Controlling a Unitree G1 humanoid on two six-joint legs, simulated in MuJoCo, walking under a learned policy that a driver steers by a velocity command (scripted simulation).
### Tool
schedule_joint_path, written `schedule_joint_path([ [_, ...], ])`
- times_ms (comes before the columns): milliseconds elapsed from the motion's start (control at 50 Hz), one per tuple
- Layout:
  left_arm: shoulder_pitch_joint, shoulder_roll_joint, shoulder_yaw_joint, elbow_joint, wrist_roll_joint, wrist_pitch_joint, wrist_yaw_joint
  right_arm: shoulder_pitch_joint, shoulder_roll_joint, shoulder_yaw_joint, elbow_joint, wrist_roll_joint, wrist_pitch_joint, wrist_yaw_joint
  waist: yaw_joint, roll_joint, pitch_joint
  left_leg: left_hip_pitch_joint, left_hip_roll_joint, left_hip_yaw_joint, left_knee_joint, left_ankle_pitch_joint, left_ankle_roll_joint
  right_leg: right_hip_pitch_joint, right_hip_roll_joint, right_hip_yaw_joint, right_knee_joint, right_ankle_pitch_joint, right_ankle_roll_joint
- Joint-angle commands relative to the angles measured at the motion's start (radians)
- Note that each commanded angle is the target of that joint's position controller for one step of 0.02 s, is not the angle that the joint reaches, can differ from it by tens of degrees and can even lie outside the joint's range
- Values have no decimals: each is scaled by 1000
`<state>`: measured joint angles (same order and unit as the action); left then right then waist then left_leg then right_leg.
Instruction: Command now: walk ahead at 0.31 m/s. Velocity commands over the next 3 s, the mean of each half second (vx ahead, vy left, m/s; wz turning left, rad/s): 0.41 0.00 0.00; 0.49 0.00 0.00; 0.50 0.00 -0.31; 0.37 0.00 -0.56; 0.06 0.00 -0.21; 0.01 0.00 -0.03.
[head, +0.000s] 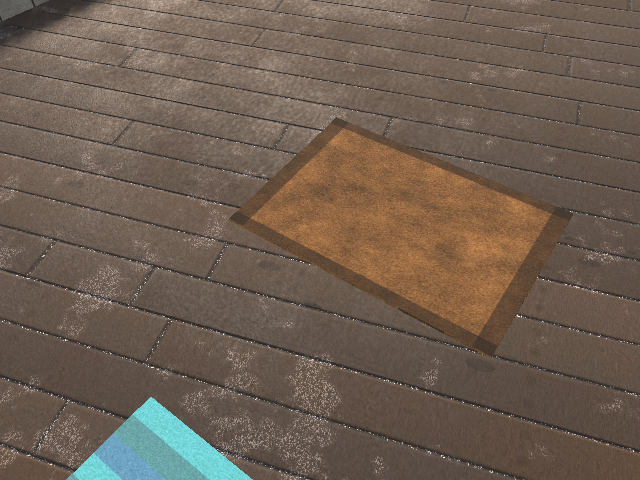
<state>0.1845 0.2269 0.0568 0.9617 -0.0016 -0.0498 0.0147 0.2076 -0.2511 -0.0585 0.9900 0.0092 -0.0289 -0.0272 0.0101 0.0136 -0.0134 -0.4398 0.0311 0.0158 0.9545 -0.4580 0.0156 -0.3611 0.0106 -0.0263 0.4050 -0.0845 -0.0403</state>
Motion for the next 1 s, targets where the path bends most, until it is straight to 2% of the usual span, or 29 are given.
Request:
schedule_joint_path([
  [20,-50,158,39,-54,-8,-19,9,89,-44,-20,-3,-5,-19,-7,-42,-155,-52,65,16,12,-118,87,20,-7,-214,245,-298,-361,-151],
  [80,-21,179,47,-43,-22,-15,12,67,-44,-20,-3,-2,-28,-2,-40,-156,-56,126,-1,34,-271,128,26,6,-224,235,-290,-386,-164],
  [120,-27,185,50,-42,-36,-5,14,99,-47,-21,12,-1,-29,2,-67,-144,-47,217,-18,64,-389,193,39,-41,-222,226,-265,-457,-148],
  [160,-50,153,41,-50,-40,4,14,181,-46,-24,46,-5,-27,4,-109,-109,-24,324,-30,68,-477,159,66,-132,-177,189,-180,-525,-103],
  [180,-86,101,27,-70,-34,6,11,262,-66,-27,68,-9,-30,3,-134,-1,-4,386,69,-78,-599,34,100,-230,-114,121,9,-495,-59],
  [200,-103,23,10,-92,-27,-4,3,308,-140,-39,71,-6,-31,-1,-122,226,11,463,274,-383,-757,-183,163,-415,-3,-29,345,-399,4],
  [220,-119,63,19,-119,-24,-22,2,299,-211,-52,61,-24,-43,4,-110,280,84,402,383,-629,-866,-398,239,-557,-10,45,488,-366,-21],
  [240,-110,114,29,-113,-33,-35,-3,223,-175,-42,36,-25,-62,2,-69,213,123,381,370,-618,-869,-370,227,-601,-58,101,561,-274,-35],
  [260,-78,134,36,-94,-29,-39,-8,166,-137,-31,19,-18,-74,7,-34,167,116,392,325,-523,-855,-251,187,-604,-73,107,572,-189,-35],
  [300,-78,129,42,-73,-9,-41,-4,150,-111,-24,6,-4,-80,15,-30,107,81,386,263,-364,-857,-47,140,-540,-95,89,531,-85,-23],
  [360,-121,82,38,-78,-9,-34,-10,232,-79,-13,32,-11,-82,12,-47,100,58,394,219,-234,-860,176,142,-482,-91,53,483,43,3],
  [460,-253,44,21,-117,-21,-30,-25,286,-91,-12,41,-9,-73,3,-87,108,90,390,193,-120,-864,319,137,-388,-77,15,283,148,27],
  [540,-345,44,8,-152,-30,-36,-46,334,-102,-20,62,0,-61,2,-120,107,139,456,223,-97,-838,365,149,-364,-70,-8,175,111,19],
  [600,-356,62,6,-172,-31,-44,-61,333,-116,-33,72,11,-50,2,-100,122,155,503,257,-94,-786,459,140,-300,-60,-15,113,24,-18],
  [620,-321,80,13,-168,-29,-46,-62,318,-125,-38,71,12,-46,3,-74,131,136,508,261,-86,-744,571,132,-228,-43,-27,95,-7,-35],
  [640,-243,107,27,-150,-26,-48,-59,293,-136,-42,65,13,-43,2,-25,142,85,500,252,-65,-657,782,120,-98,-9,-53,87,-17,-55],
  [660,-73,149,53,-97,-27,-48,-53,269,-125,-39,57,13,-40,2,58,126,-13,456,207,-20,-481,948,96,124,22,-73,76,2,-85],
  [680,133,211,77,-46,-22,-47,-44,241,-108,-29,31,3,-41,4,143,73,-162,253,160,13,-212,822,59,461,-89,52,123,8,-137],
  [700,269,320,98,-17,-7,-40,-39,328,20,10,0,-5,-62,16,120,-210,-344,-157,-17,33,210,281,-15,855,-372,527,43,-153,-296],
  [720,265,245,71,-11,-4,-37,-40,309,-4,5,17,16,-96,24,120,-243,-406,-262,-51,-135,385,-99,0,833,-420,765,-110,-232,-317],
  [740,158,183,50,-27,-8,-39,-40,206,-79,-18,-16,42,-111,27,100,-198,-233,-356,15,-129,447,-48,23,699,-376,595,-112,-203,-255],
  [760,67,137,36,-50,-11,-41,-41,142,-94,-22,-31,41,-114,20,70,-123,-142,-335,68,-96,415,47,35,536,-336,451,-127,-116,-216],
  [780,-1,92,21,-57,-4,-44,-49,98,-99,-33,-34,22,-105,8,37,-46,-59,-282,100,-77,350,123,42,375,-278,338,-163,-31,-178],
  [800,-22,86,18,-54,5,-50,-51,133,-64,-36,-34,17,-91,2,-5,-100,-42,-211,127,-85,297,172,41,279,-261,274,-193,9,-180],
  [840,-1,75,16,-30,5,-55,-49,164,-22,-34,-31,16,-66,1,-32,-105,-12,-151,141,-79,236,194,36,189,-234,215,-241,35,-188],
  [860,11,89,17,-19,6,-58,-43,140,-23,-36,-42,17,-59,-1,-40,-93,11,-163,143,-72,203,212,30,163,-228,193,-261,47,-191],
  [920,67,129,22,1,5,-58,-21,11,-39,-39,-96,-1,-55,4,-25,-68,55,-268,146,-65,28,353,2,188,-235,158,-283,137,-197],
  [1000,125,146,22,12,-4,-53,-10,-149,-22,-23,-143,3,-60,26,17,-62,86,-227,102,-26,-240,543,2,202,-200,86,-303,123,-163],
])
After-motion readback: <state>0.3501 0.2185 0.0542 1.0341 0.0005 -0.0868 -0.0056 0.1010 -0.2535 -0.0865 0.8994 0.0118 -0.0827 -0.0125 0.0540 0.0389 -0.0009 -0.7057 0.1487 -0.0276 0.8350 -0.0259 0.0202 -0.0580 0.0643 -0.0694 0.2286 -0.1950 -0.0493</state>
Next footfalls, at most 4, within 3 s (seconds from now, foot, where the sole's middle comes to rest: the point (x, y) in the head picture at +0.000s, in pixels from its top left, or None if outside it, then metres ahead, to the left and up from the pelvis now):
0.18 left None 0.08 0.14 -0.78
0.68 right None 0.39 -0.12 -0.78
1.20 left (294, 383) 0.72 0.12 -0.78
1.76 right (429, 302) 0.94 -0.21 -0.78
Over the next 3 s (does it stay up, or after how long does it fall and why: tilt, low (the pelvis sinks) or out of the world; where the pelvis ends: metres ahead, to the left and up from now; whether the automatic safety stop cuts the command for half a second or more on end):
stays up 1.01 -0.13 0.00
